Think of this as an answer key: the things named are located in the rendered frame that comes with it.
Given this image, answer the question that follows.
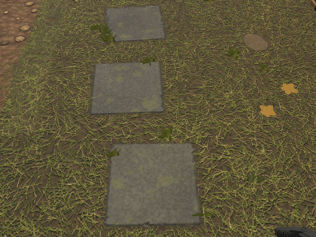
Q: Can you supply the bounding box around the right robot hand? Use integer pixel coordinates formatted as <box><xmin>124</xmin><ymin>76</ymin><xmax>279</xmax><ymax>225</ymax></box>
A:
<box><xmin>275</xmin><ymin>226</ymin><xmax>316</xmax><ymax>237</ymax></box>

